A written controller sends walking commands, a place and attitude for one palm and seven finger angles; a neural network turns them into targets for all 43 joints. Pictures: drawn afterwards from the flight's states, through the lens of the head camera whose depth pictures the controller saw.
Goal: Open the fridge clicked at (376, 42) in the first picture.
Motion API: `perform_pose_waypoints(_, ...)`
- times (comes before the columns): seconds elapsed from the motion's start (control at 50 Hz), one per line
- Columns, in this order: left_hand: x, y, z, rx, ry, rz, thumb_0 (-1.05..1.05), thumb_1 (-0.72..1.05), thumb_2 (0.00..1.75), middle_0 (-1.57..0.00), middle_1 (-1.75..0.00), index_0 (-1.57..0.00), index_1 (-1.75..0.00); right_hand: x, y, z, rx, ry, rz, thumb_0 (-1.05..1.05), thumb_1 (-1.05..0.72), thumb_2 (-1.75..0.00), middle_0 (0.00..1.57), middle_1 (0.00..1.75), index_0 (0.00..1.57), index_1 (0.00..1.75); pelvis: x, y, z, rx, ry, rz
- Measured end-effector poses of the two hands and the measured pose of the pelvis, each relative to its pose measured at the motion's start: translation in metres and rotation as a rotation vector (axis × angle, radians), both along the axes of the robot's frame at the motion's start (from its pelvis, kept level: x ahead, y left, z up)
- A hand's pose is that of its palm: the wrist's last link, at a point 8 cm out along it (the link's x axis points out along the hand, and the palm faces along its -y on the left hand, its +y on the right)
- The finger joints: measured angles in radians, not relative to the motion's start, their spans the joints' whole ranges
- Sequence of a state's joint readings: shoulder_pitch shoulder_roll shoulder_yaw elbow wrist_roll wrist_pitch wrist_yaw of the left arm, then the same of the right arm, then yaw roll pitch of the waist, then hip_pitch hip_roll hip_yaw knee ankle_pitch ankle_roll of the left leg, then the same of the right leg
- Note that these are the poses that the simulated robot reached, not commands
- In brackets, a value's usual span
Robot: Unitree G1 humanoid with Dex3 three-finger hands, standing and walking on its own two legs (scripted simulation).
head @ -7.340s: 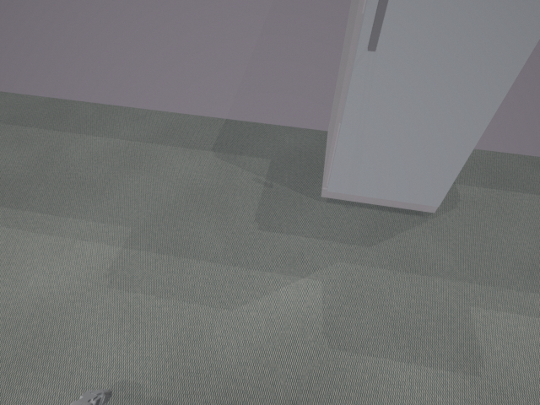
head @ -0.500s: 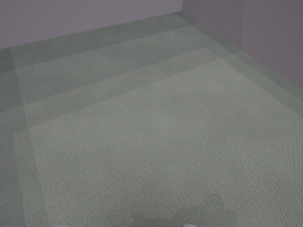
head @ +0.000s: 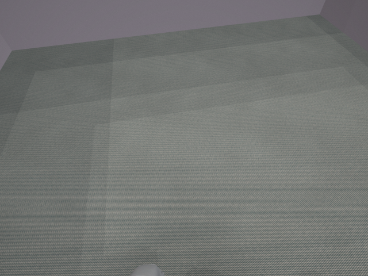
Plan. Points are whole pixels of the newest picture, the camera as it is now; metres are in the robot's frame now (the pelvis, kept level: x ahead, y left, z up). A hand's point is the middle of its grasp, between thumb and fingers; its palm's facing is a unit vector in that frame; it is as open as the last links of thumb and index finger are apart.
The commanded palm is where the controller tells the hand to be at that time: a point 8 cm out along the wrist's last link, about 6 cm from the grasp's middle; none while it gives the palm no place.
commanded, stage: turn to face it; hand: left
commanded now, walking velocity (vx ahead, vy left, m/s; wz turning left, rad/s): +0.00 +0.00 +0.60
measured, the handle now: out of the picture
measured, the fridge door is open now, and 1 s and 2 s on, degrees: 0 0 0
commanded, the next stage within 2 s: none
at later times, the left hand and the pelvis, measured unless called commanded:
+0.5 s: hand out of the picture +0.05 +0.28 -0.15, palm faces +0.28 -0.92 -0.26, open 7.4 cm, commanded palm none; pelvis -0.01 +0.04 +0.00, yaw +16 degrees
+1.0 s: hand out of the picture -0.07 +0.22 -0.16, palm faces +0.56 -0.79 -0.25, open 7.4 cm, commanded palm none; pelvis -0.02 +0.01 +0.00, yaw +35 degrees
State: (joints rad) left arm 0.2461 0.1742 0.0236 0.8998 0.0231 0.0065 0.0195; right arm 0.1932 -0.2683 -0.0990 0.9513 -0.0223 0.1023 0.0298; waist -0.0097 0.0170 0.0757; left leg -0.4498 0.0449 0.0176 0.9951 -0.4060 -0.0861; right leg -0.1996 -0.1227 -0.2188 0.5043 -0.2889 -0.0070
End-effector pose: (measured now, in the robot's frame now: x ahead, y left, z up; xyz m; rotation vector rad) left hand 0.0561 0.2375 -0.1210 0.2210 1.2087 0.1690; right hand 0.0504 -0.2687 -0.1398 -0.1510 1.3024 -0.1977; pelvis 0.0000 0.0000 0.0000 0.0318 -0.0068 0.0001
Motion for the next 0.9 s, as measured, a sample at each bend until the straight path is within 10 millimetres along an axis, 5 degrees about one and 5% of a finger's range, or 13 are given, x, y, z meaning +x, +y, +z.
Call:
perform_pose_waypoints(0.2,-0.071,0.063,-0.039,-0.029,0.115,0.187,0.01,0.91,0.9,-0.2,-0.3,-0.2,-0.3,0.084,0.062,0.015,-0.055,-0.163,0.221,0.0,-0.91,-0.9,0.2,0.29,0.19,0.3,-0.007,0.038,-0.017,-0.024,0.007,0.115)
perform_pose_waypoints(0.4,-0.048,0.092,-0.011,-0.001,-0.02,0.246,0.01,0.91,0.9,-0.2,-0.3,-0.2,-0.3,0.082,0.089,0.027,-0.049,-0.142,0.293,0.0,-0.91,-0.89,0.2,0.3,0.2,0.3,-0.01,0.05,0.001,-0.056,0.005,0.221)
perform_pose_waypoints(0.64,-0.014,0.059,0.01,0.058,-0.183,0.283,0.01,0.91,0.9,-0.2,-0.3,-0.2,-0.3,0.06,0.053,-0.009,0.006,-0.007,0.324,0.0,-0.9,-0.89,0.2,0.3,0.2,0.3,-0.005,0.014,-0.01,-0.028,0.015,0.363)
perform_pose_waypoints(0.78,-0.056,0.029,0.019,0.066,-0.142,0.377,0.01,0.91,0.9,-0.2,-0.3,-0.2,-0.3,0.079,0.039,-0.011,0.015,0.026,0.403,0.01,-0.91,-0.89,0.2,0.3,0.2,0.3,-0.005,0.001,-0.002,-0.004,-0.01,0.465)
perform_pose_waypoints(0.9,-0.105,0.016,0.01,0.039,-0.083,0.492,0.01,0.9,0.9,-0.2,-0.3,-0.2,-0.3,0.104,0.052,-0.004,-0.001,0.031,0.509,0.01,-0.91,-0.9,0.2,0.29,0.19,0.3,-0.008,0.002,0.0,0.003,-0.015,0.554)
